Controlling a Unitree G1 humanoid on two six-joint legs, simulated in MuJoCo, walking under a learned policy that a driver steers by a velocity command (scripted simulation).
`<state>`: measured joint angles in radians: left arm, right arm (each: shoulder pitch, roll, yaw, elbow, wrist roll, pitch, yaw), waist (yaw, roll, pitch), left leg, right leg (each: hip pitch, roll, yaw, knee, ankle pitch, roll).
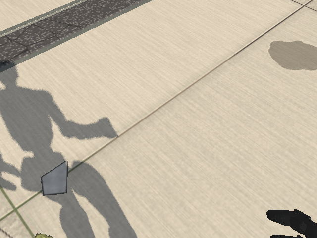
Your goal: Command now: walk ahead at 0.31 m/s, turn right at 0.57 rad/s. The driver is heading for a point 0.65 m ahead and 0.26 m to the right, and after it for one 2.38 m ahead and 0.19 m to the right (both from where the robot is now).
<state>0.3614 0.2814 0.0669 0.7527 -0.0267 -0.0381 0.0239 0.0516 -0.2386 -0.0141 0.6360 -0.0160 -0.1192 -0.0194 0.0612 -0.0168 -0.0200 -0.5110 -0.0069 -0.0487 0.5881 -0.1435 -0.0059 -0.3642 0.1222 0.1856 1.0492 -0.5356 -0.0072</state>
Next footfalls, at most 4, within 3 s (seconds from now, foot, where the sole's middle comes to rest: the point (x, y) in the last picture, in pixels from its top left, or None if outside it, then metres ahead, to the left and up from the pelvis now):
0.38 right None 0.18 -0.14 -0.76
0.76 left None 0.24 0.07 -0.76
1.16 right None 0.06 -0.12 -0.76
1.60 left None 0.32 -0.01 -0.76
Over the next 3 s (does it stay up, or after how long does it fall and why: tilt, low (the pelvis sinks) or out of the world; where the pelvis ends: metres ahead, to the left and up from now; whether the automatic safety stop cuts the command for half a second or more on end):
stays up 0.58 -0.37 0.01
